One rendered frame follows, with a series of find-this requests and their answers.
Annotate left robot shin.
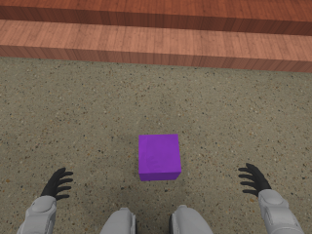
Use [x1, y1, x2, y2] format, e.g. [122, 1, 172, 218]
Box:
[120, 207, 130, 211]

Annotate robot left thigh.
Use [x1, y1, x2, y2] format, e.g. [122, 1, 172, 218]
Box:
[99, 210, 137, 234]

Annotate robot right forearm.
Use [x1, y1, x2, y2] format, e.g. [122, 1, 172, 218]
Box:
[257, 189, 304, 234]

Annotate robot left hand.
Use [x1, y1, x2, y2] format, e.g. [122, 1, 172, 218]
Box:
[40, 167, 73, 201]

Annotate robot right hand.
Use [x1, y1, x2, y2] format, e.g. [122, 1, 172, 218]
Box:
[238, 163, 272, 197]

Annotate carton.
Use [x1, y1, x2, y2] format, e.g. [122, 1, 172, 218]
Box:
[138, 134, 181, 181]

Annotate robot left forearm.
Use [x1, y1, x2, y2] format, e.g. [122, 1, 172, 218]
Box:
[17, 195, 57, 234]

